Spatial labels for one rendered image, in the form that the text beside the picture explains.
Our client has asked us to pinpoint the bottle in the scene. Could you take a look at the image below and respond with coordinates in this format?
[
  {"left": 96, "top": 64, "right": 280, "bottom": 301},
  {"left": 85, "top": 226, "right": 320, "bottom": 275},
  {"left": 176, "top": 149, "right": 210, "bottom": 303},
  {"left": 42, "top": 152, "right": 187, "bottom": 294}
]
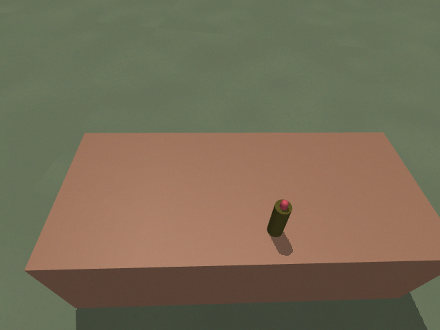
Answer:
[{"left": 267, "top": 199, "right": 292, "bottom": 237}]

